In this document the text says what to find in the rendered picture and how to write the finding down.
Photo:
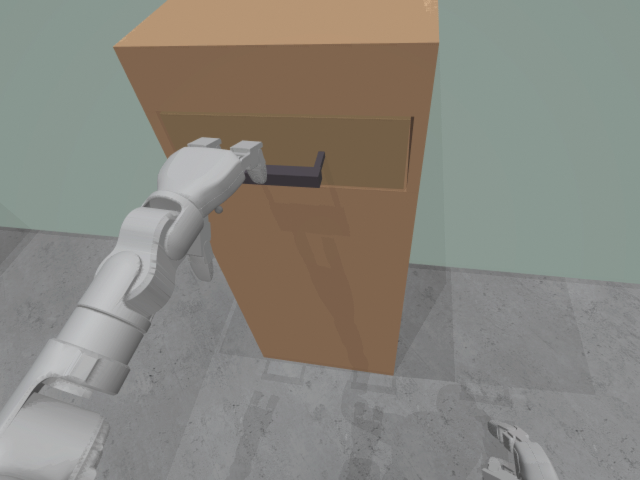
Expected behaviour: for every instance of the handle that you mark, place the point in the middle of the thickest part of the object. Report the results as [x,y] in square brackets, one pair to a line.
[295,176]

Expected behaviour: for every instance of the left robot upper arm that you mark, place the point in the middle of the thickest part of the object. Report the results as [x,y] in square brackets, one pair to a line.
[52,440]

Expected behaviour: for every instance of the robot right hand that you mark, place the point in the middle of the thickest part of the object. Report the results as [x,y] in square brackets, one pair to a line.
[531,461]

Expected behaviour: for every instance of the drawer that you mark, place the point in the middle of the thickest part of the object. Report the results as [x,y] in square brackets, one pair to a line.
[360,151]

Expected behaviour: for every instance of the left robot forearm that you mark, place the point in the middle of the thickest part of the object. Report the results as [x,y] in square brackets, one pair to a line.
[131,284]

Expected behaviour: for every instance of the cabinet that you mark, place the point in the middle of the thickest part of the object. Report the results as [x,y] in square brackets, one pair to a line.
[318,273]

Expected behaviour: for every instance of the robot left hand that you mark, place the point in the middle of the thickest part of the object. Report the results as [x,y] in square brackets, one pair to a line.
[207,176]

